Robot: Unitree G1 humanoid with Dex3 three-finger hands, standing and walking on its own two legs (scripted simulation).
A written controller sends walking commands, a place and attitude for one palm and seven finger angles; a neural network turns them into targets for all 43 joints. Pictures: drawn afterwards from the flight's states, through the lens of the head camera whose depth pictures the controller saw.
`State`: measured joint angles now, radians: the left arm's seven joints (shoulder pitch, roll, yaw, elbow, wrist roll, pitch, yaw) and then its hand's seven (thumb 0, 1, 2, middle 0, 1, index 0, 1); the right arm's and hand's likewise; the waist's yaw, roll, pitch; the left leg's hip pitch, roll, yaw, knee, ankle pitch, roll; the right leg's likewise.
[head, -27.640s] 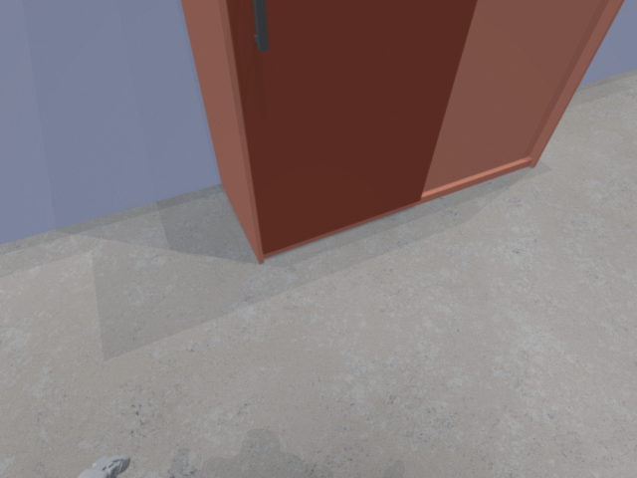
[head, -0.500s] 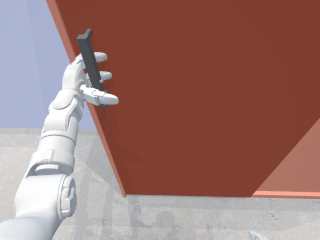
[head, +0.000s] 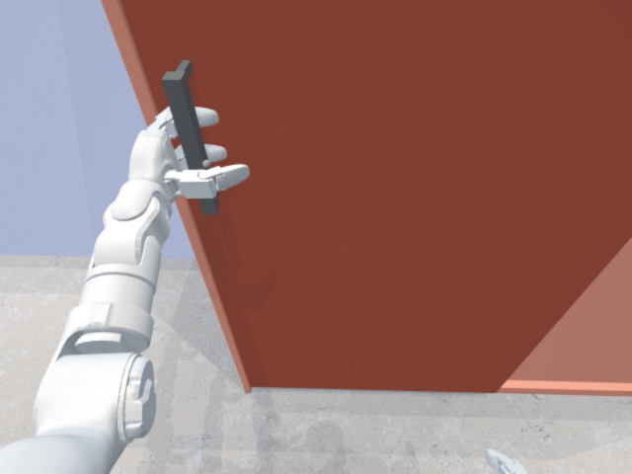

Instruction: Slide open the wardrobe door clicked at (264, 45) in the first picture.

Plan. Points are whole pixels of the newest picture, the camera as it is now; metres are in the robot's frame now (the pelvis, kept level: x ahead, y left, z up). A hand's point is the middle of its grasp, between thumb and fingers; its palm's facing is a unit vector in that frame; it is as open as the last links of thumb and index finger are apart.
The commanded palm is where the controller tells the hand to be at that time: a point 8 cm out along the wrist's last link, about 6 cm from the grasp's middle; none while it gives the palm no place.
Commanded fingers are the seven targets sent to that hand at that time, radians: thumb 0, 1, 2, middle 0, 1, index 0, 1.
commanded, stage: grip the handle and tug to test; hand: left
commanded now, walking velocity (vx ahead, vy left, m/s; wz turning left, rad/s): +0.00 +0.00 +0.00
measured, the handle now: (199, 143) +0.49 +0.17 +0.19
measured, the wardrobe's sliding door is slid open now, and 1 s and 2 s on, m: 0.00 0.00 0.00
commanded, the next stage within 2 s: tug the door sideways, standing still in 1.04 s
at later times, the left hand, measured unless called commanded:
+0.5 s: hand (205, 165) +0.43 +0.15 +0.19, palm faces +0.00 -1.00 +0.01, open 5.7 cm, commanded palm +0.41 +0.21 +0.19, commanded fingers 0.00 0.90 0.90 -0.45 -1.40 -0.45 -1.40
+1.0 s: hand (206, 167) +0.43 +0.15 +0.19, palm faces +0.02 -1.00 +0.01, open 5.7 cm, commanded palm +0.38 +0.20 +0.19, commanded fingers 0.00 0.90 0.90 -0.45 -1.40 -0.45 -1.40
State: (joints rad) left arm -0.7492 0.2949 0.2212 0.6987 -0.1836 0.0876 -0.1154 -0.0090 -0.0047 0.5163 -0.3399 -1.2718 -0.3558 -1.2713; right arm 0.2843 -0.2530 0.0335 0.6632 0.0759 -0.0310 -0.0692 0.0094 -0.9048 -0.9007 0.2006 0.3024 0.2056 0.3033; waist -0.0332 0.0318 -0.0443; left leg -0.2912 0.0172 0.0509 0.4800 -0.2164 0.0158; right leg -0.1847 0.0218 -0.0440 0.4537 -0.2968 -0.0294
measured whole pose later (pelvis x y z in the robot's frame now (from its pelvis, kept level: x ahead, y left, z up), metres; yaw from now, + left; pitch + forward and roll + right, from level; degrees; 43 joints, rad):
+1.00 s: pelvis +0.01 +0.00 +0.00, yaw -1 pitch +1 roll +0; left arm -0.62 0.29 0.24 0.52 -0.19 0.15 -0.10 0.00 0.75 0.80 -0.33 -1.40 -0.33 -1.37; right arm 0.28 -0.26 0.03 0.64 0.08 -0.01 -0.06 0.01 -0.90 -0.90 0.20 0.30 0.21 0.30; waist -0.04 0.03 -0.05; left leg -0.25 0.02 0.07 0.45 -0.22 0.01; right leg -0.15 0.03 -0.02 0.43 -0.30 -0.03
